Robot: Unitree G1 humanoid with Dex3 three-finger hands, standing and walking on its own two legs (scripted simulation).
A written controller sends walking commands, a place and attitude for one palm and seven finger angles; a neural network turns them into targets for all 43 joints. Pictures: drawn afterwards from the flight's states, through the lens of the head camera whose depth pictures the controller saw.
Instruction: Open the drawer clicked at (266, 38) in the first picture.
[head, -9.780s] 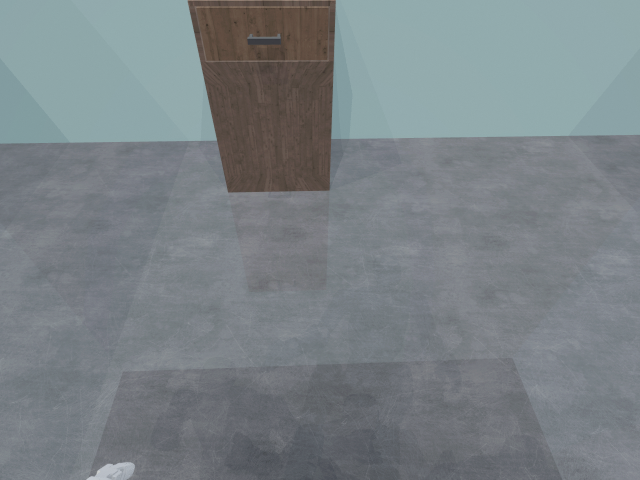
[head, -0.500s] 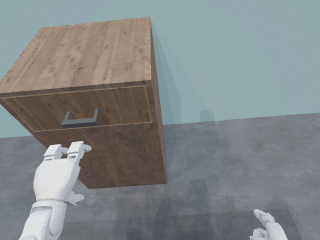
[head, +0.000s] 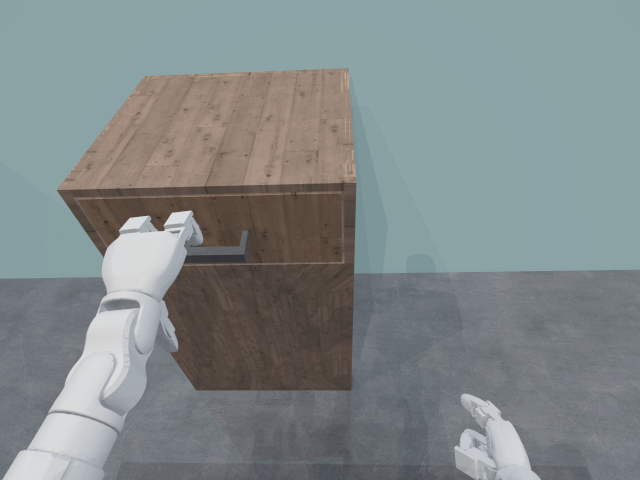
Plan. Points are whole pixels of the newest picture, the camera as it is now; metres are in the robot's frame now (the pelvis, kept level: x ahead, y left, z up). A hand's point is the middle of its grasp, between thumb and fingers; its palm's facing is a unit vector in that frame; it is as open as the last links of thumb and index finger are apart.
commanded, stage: raise the hand with hooked fingers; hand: left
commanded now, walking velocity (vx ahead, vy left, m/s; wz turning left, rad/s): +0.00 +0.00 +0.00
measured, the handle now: (215, 245) +0.49 +0.27 -0.03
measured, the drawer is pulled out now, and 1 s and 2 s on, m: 0.00 0.00 0.00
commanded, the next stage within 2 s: move the hooked fingers above the handle in 0.36 s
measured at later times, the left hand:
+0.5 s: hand (179, 282) +0.32 +0.23 +0.08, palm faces +0.05 -0.07 -1.00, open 13.8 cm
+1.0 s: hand (191, 274) +0.35 +0.24 +0.06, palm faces -0.03 -0.04 -1.00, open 13.8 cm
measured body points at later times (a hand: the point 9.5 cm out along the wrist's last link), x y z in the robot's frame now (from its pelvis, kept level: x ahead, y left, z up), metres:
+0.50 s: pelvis +0.01 -0.01 +0.00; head +0.04 -0.04 +0.45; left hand +0.31 +0.24 +0.13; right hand +0.19 -0.23 -0.12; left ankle -0.03 +0.09 -0.74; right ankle +0.02 -0.13 -0.74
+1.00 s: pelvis +0.01 -0.03 +0.00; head +0.05 -0.06 +0.44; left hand +0.35 +0.24 +0.11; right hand +0.17 -0.28 -0.12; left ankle -0.03 +0.09 -0.74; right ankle +0.02 -0.13 -0.74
